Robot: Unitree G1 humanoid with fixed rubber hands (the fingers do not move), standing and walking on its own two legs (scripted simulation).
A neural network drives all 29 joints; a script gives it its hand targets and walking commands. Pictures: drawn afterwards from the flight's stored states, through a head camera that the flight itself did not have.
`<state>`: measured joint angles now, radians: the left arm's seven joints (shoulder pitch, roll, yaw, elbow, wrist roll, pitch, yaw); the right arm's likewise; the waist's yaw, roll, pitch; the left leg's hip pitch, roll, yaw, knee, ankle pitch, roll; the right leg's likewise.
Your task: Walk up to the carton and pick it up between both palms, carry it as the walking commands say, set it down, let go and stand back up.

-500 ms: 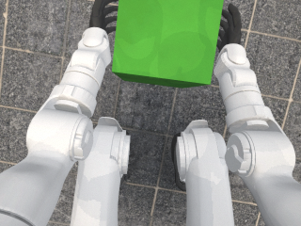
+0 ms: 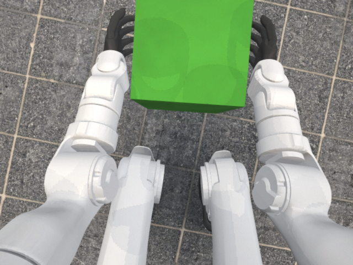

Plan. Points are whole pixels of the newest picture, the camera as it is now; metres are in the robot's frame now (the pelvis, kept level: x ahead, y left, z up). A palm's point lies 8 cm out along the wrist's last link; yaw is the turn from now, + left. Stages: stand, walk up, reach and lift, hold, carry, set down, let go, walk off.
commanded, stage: reach and lift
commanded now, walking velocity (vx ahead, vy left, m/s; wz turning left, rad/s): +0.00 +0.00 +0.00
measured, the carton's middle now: (187, 62) +0.52 +0.00 -0.18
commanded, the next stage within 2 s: none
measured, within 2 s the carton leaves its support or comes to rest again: neither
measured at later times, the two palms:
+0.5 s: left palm (105, 39) +0.50 +0.14 -0.03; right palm (288, 56) +0.49 -0.15 -0.03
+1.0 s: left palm (81, 33) +0.47 +0.15 +0.04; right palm (317, 43) +0.48 -0.14 +0.05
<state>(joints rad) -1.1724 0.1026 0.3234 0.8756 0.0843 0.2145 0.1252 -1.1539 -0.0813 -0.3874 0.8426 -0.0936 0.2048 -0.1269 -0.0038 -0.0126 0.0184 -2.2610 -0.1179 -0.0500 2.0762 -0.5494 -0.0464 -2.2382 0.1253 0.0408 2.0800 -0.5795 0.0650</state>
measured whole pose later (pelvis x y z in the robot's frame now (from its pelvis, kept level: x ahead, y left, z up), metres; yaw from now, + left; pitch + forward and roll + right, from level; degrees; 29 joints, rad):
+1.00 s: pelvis +0.01 +0.00 +0.11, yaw +0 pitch +42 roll +0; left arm -0.93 0.00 0.41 0.74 0.17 0.27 0.08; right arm -0.95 0.03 -0.44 0.73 -0.18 0.28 -0.10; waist 0.00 -0.01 -0.18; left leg -1.92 -0.13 -0.09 1.70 -0.51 -0.05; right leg -1.91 0.15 0.09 1.71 -0.52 0.06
